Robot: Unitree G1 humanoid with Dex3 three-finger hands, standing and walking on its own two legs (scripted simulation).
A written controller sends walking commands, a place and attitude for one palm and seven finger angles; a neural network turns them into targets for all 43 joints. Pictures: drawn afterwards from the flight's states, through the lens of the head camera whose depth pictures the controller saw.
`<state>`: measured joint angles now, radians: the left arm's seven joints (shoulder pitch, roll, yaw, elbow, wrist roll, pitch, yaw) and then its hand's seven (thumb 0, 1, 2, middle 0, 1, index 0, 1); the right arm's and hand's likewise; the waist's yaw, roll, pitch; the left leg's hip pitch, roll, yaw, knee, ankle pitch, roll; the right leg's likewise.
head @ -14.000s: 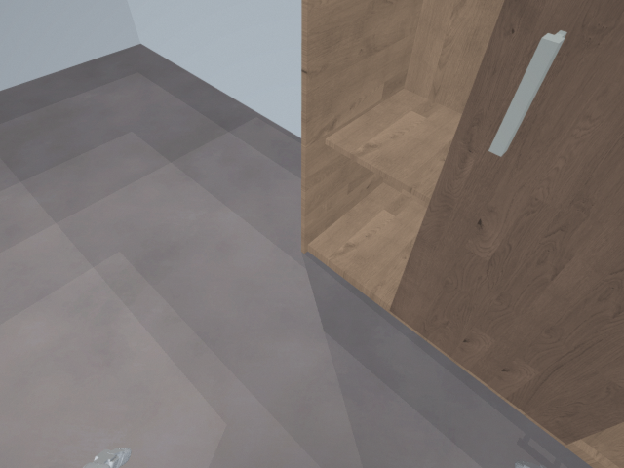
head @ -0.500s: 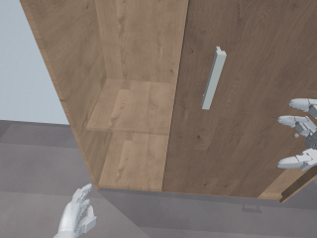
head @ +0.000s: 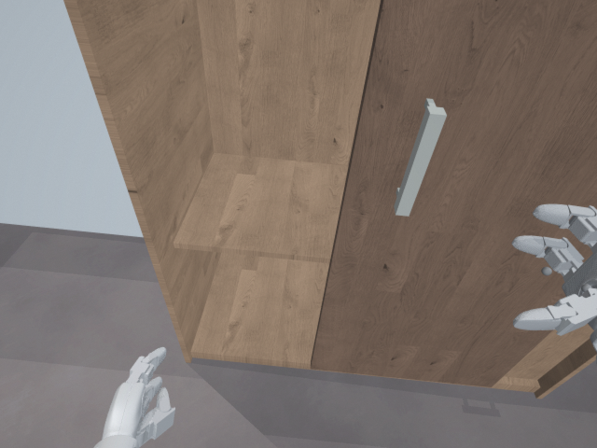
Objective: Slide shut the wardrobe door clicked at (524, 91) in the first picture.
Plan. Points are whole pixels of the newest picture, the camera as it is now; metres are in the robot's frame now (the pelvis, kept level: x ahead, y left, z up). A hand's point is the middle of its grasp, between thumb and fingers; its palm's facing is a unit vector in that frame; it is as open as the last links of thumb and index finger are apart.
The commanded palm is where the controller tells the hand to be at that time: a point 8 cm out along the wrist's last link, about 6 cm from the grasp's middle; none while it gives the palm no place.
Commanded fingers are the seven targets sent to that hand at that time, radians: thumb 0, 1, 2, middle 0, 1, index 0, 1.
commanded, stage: move the hooked fingers beside the handle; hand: right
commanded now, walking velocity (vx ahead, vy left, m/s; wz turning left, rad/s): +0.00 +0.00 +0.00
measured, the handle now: (415, 159) +0.52 -0.18 +0.15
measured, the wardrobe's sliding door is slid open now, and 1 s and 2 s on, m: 0.41 0.41 0.41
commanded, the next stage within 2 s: none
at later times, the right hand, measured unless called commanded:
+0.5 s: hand (530, 239) +0.33 -0.28 +0.17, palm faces +0.17 +0.99 -0.01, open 14.0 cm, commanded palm +0.30 -0.32 +0.17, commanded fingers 0.00 0.50 -0.30 0.30 1.20 0.30 1.20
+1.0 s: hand (498, 213) +0.38 -0.26 +0.17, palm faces +0.15 +0.99 -0.01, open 14.0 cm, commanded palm +0.35 -0.31 +0.17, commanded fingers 0.00 0.50 -0.30 0.30 1.20 0.30 1.20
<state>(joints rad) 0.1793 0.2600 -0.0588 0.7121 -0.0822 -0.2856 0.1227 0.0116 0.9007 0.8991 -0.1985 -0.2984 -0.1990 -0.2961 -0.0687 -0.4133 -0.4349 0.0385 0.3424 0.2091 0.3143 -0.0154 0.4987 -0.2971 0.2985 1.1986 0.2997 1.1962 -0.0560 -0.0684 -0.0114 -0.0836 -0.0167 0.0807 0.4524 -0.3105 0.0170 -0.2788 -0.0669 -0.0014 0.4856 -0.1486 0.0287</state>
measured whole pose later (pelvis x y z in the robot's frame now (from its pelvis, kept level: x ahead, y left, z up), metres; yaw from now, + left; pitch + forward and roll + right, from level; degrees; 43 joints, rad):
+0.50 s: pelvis +0.00 -0.01 +0.00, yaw +1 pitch -2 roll +1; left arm 0.20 0.26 -0.05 0.72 -0.07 -0.26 0.12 0.01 0.90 0.90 -0.20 -0.30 -0.20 -0.30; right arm -0.25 -0.42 -0.42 0.22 0.29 0.18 0.27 -0.02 0.50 -0.30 0.30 1.20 0.30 1.20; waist -0.03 -0.05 -0.01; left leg -0.12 -0.01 0.07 0.45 -0.31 0.01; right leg -0.31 -0.06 -0.01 0.50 -0.16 0.02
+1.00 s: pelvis +0.00 -0.01 +0.00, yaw +1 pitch +0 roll +2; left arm 0.24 0.26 -0.04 0.73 -0.07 -0.22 0.11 0.01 0.90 0.90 -0.20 -0.30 -0.20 -0.30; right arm -0.43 -0.42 -0.38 0.43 0.23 0.14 0.21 -0.02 0.50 -0.30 0.30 1.20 0.30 1.20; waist 0.00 -0.05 -0.02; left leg -0.15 -0.01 0.06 0.45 -0.30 0.00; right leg -0.35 -0.06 -0.02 0.50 -0.16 0.01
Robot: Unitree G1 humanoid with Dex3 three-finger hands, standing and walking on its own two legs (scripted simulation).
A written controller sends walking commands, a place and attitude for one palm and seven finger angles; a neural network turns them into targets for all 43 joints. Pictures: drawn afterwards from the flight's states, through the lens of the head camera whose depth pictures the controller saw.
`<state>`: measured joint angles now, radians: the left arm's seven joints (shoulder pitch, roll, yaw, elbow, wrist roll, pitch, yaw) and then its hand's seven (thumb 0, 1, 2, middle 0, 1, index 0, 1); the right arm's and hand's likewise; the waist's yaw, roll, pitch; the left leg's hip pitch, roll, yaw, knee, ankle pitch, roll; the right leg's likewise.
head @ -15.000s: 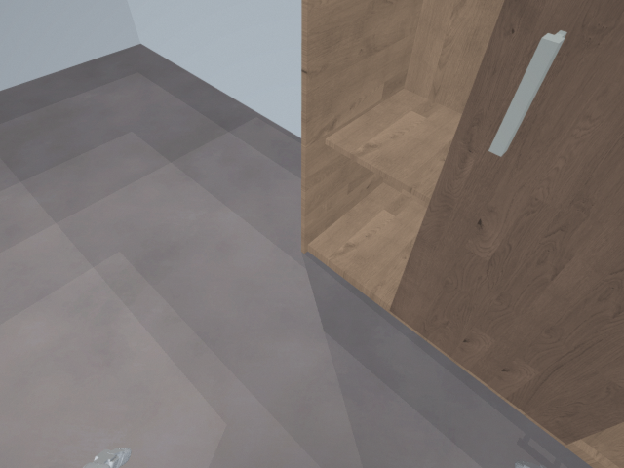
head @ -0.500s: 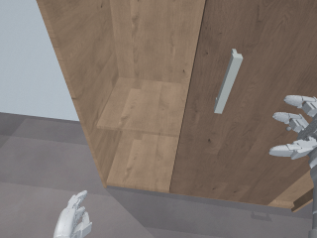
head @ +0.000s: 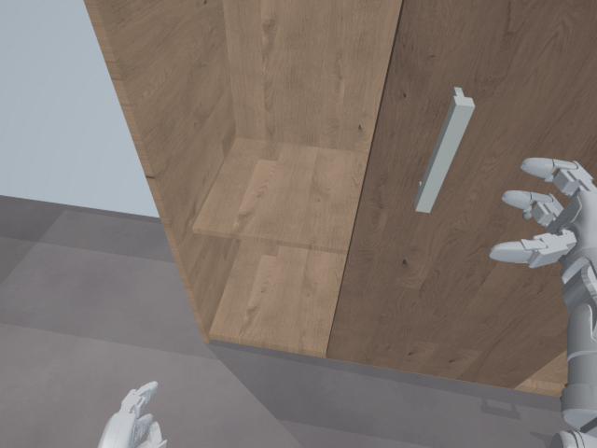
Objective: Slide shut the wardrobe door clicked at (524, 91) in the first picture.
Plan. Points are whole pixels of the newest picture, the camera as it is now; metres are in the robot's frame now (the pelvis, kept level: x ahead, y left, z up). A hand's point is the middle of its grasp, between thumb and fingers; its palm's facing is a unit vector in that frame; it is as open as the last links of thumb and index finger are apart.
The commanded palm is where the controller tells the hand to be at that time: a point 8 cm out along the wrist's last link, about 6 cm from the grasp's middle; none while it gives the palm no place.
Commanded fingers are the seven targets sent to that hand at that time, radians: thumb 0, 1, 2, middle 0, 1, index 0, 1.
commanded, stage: move the hooked fingers beside the handle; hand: right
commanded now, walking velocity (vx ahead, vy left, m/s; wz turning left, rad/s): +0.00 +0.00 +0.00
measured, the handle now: (438, 153) +0.51 -0.18 +0.15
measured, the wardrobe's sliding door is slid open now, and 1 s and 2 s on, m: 0.41 0.41 0.41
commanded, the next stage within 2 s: none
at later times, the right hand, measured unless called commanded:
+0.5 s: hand (500, 182) +0.43 -0.24 +0.17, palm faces +0.15 +0.99 +0.00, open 14.0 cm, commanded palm +0.41 -0.29 +0.16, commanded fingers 0.00 0.50 -0.30 0.30 1.20 0.30 1.20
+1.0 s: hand (504, 182) +0.43 -0.25 +0.17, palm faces +0.14 +0.99 +0.01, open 14.0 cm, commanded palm +0.41 -0.29 +0.16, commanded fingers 0.00 0.50 -0.30 0.30 1.20 0.30 1.20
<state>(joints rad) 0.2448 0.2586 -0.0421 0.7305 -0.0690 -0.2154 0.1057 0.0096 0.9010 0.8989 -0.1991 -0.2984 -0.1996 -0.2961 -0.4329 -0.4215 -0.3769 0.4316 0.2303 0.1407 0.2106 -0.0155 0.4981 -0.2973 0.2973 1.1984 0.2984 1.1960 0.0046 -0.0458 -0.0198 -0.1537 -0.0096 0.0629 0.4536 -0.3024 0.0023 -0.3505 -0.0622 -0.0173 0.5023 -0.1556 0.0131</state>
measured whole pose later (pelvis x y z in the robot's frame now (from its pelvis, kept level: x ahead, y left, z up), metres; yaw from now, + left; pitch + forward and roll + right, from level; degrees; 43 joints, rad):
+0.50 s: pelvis +0.01 +0.01 +0.00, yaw +0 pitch +3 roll +2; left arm 0.31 0.28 -0.01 0.75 -0.06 -0.17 0.08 0.01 0.90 0.90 -0.20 -0.30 -0.20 -0.30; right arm -0.66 -0.48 -0.39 0.74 0.18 0.03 0.22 -0.02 0.50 -0.30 0.30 1.20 0.30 1.20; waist 0.05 -0.03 -0.03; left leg -0.23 -0.02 0.06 0.50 -0.32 0.01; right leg -0.43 -0.08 -0.01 0.55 -0.18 0.02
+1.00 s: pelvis +0.01 +0.00 -0.01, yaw +1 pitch +4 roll +2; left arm 0.33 0.27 0.00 0.73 -0.07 -0.12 0.07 0.01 0.90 0.90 -0.20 -0.30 -0.20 -0.30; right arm -0.61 -0.47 -0.40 0.68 0.19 0.03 0.22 -0.02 0.50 -0.30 0.30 1.20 0.30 1.20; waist 0.05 -0.04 -0.06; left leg -0.24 -0.02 0.04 0.51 -0.34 0.00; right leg -0.44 -0.07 -0.03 0.58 -0.21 0.01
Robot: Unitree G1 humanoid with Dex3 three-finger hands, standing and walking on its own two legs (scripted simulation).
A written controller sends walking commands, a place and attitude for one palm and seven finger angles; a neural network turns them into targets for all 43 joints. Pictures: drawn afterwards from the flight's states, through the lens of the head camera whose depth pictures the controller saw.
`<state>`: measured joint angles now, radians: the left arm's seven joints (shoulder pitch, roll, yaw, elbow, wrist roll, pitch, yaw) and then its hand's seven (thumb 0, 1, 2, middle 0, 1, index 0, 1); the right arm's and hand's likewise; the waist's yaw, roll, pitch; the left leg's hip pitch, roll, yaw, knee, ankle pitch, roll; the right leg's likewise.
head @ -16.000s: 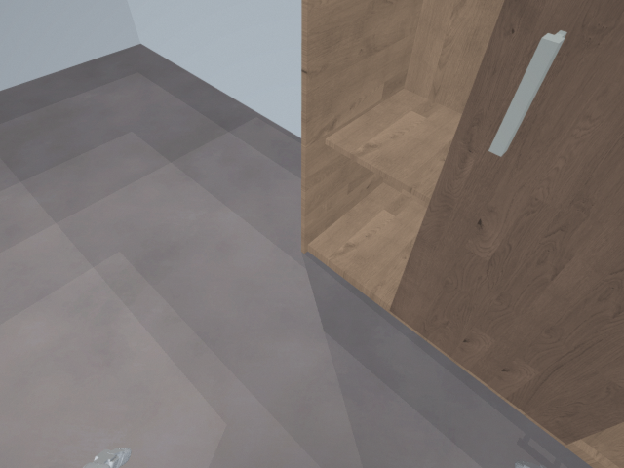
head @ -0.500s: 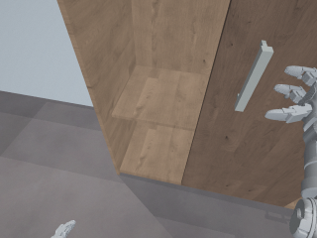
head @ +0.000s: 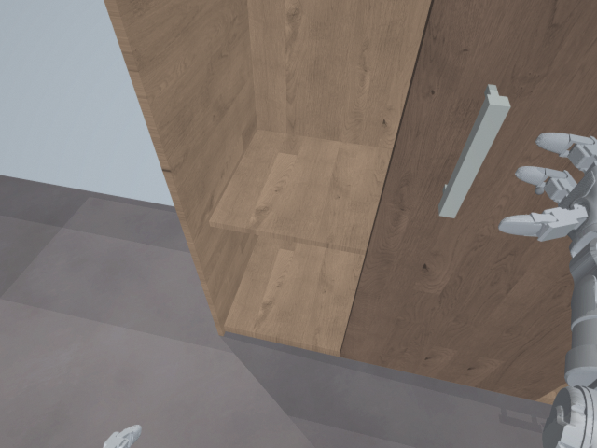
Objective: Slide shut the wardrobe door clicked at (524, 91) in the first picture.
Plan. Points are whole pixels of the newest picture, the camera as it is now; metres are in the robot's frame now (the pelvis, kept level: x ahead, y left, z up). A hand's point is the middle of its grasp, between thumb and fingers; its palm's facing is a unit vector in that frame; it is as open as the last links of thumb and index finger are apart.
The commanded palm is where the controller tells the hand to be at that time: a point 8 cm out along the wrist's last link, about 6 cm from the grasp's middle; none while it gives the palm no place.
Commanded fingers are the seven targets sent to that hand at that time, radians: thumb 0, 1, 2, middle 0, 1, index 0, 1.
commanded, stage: move the hooked fingers beside the handle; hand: right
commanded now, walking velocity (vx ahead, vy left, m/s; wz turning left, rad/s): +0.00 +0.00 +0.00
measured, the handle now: (467, 155) +0.50 -0.19 +0.16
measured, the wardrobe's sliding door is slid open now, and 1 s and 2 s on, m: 0.41 0.41 0.41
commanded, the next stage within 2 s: feel for the door with the fingertips in 1.42 s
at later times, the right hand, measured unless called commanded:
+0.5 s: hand (534, 192) +0.42 -0.26 +0.16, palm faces +0.17 +0.99 -0.01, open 14.0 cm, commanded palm +0.40 -0.30 +0.16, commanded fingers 0.00 0.50 -0.30 0.30 1.20 0.30 1.20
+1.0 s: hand (535, 188) +0.43 -0.26 +0.17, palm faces +0.18 +0.98 -0.02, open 14.0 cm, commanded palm +0.40 -0.30 +0.16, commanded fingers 0.00 0.50 -0.30 0.30 1.20 0.30 1.20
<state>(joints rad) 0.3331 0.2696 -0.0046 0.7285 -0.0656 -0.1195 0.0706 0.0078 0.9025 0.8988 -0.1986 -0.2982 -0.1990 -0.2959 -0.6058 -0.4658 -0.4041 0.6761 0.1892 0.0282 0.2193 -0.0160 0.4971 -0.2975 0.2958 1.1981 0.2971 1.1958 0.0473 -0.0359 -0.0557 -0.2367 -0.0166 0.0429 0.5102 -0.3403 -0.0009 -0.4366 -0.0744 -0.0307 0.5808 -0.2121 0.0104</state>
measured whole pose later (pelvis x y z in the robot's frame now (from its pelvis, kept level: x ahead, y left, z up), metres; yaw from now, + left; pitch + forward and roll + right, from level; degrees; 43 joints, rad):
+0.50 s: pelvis -0.01 +0.00 +0.00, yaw -1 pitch +5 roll +2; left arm 0.35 0.27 -0.02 0.73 -0.06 -0.11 0.07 0.01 0.90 0.90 -0.20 -0.30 -0.20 -0.30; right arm -0.72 -0.51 -0.38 0.86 0.16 0.00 0.21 -0.02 0.50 -0.30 0.30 1.20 0.30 1.20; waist 0.07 -0.04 -0.04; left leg -0.27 -0.02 0.05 0.52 -0.33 0.00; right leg -0.48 -0.07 -0.02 0.59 -0.19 0.01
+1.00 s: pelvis +0.00 +0.00 +0.00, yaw +0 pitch +5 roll +2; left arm 0.34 0.27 -0.01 0.72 -0.06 -0.11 0.07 0.01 0.90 0.90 -0.20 -0.30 -0.20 -0.30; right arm -0.69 -0.50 -0.39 0.81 0.15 -0.01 0.20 -0.02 0.50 -0.30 0.30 1.20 0.30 1.20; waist 0.06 -0.03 -0.05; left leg -0.27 -0.02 0.05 0.53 -0.34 0.00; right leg -0.47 -0.08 -0.02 0.60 -0.21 0.02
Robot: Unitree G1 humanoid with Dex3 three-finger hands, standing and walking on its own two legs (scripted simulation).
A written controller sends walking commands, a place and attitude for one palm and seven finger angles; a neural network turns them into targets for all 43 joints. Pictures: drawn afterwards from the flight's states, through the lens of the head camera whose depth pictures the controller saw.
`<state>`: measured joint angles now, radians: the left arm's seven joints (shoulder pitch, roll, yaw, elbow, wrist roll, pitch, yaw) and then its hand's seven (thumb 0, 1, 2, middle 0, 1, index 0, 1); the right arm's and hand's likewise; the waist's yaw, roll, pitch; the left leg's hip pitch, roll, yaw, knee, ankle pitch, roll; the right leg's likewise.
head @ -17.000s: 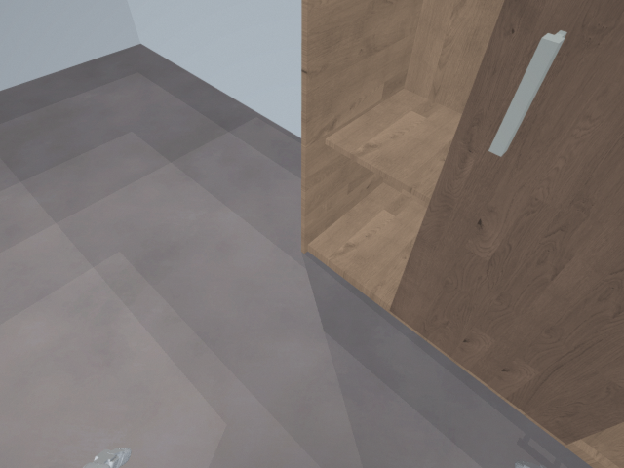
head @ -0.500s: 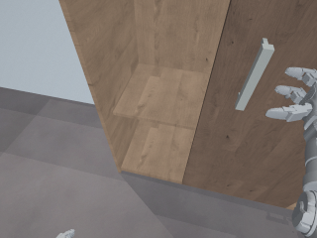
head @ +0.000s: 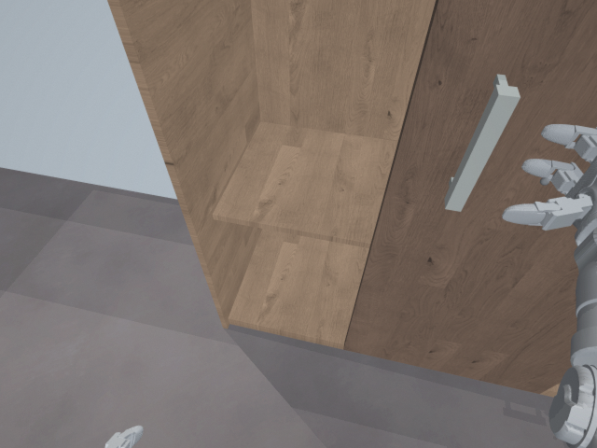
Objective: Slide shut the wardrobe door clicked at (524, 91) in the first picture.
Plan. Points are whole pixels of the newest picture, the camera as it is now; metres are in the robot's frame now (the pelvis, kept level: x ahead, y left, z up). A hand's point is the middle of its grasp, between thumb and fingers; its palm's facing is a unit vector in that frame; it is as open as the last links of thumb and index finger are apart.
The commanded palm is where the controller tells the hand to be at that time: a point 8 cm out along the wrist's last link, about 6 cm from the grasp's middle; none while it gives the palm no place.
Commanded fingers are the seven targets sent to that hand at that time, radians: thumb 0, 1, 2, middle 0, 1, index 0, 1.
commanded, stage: move the hooked fingers beside the handle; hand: right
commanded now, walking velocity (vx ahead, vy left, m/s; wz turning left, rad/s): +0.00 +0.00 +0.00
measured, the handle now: (474, 147) +0.50 -0.19 +0.16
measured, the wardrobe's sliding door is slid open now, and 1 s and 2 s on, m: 0.41 0.41 0.41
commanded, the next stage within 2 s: feel for the door with the fingertips in 0.42 s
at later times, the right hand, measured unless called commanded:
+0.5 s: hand (541, 178) +0.44 -0.25 +0.17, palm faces +0.17 +0.98 -0.02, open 14.0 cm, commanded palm +0.40 -0.30 +0.17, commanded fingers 0.00 0.50 -0.30 0.30 1.20 0.30 1.20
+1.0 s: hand (501, 173) +0.44 -0.20 +0.17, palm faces +0.16 +0.99 +0.01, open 14.0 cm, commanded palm +0.41 -0.26 +0.17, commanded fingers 0.00 0.50 -0.30 0.30 1.20 0.30 1.20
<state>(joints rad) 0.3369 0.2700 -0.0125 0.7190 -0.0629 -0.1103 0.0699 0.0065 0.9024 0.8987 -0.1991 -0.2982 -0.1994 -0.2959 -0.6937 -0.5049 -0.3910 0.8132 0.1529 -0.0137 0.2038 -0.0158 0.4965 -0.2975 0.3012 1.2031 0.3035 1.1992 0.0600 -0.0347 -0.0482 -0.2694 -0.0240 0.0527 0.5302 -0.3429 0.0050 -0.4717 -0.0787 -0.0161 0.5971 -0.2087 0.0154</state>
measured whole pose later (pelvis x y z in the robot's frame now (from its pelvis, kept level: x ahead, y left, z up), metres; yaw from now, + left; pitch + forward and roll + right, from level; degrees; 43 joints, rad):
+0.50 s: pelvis +0.00 +0.00 +0.00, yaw +0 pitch +5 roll +2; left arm 0.33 0.27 -0.02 0.72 -0.06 -0.09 0.07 0.01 0.90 0.90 -0.20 -0.30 -0.20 -0.30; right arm -0.70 -0.51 -0.39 0.83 0.16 0.01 0.21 -0.02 0.50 -0.30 0.30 1.20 0.30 1.20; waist 0.06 -0.04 -0.05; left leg -0.26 -0.02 0.05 0.53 -0.35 0.01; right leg -0.46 -0.08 -0.02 0.59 -0.21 0.02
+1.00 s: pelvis +0.00 +0.00 +0.00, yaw +0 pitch +3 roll +2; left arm 0.29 0.24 -0.03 0.73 -0.05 -0.11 0.06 0.01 0.90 0.90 -0.20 -0.30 -0.20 -0.30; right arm -0.71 -0.37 -0.33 0.76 0.14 0.03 0.08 -0.02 0.50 -0.30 0.30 1.20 0.30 1.20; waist 0.06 -0.04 -0.06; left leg -0.25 -0.02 0.05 0.53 -0.34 0.00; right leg -0.44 -0.07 -0.02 0.58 -0.20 0.01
